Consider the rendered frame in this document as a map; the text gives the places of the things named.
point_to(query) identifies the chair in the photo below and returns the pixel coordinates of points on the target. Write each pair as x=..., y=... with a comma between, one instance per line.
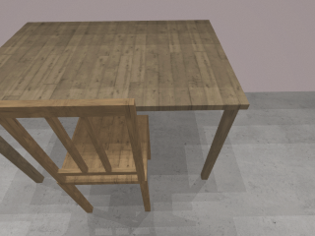
x=110, y=145

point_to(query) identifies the table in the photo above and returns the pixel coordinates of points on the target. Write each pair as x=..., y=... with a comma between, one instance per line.
x=170, y=65

